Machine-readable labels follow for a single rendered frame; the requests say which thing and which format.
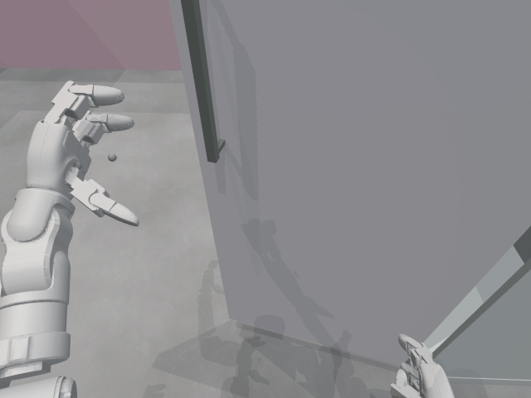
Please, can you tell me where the left robot upper arm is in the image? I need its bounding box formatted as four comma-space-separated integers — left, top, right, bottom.
0, 376, 77, 398

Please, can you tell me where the fridge door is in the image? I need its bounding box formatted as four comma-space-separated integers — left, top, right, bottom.
168, 0, 531, 366

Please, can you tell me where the handle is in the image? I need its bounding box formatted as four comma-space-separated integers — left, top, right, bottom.
181, 0, 225, 163

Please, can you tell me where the robot right hand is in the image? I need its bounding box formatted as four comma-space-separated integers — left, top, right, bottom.
391, 334, 455, 398

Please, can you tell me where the robot left forearm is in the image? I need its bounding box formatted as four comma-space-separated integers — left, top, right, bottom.
0, 187, 75, 389

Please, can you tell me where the robot left hand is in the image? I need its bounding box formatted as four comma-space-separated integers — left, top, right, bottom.
26, 80, 139, 226

